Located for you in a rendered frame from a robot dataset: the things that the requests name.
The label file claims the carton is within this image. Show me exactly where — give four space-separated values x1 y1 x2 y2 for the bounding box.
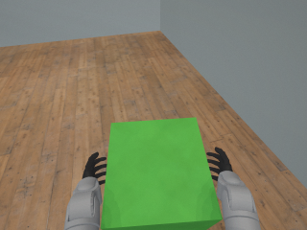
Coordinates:
101 117 223 230

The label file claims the robot left forearm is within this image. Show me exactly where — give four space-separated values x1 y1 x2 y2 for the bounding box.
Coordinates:
63 176 103 230

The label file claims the robot right forearm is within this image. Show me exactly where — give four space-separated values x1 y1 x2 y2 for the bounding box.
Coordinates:
217 171 261 230

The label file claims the robot left hand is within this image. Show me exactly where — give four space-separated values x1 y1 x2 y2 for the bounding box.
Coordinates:
82 152 107 185

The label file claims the robot right hand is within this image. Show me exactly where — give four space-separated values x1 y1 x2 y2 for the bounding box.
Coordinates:
207 147 233 181

